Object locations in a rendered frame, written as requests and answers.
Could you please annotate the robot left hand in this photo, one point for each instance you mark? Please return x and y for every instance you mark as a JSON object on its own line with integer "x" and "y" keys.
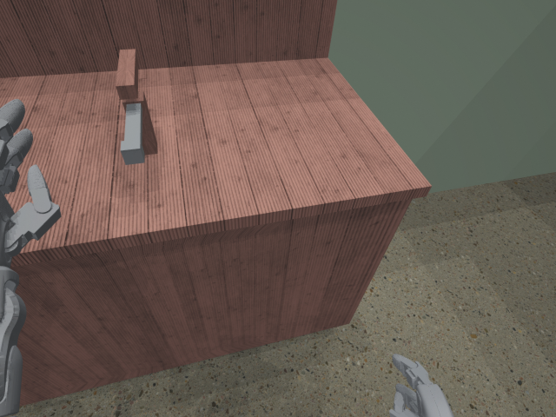
{"x": 32, "y": 220}

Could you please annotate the counter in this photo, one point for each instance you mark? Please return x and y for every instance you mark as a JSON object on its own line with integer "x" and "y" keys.
{"x": 268, "y": 195}

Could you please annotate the robot left forearm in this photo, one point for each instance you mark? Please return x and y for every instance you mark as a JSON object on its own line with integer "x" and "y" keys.
{"x": 12, "y": 317}

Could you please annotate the robot right hand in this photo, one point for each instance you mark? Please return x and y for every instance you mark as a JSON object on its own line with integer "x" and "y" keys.
{"x": 427, "y": 401}

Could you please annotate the tap lever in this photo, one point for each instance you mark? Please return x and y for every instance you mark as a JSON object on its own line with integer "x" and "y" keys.
{"x": 131, "y": 148}

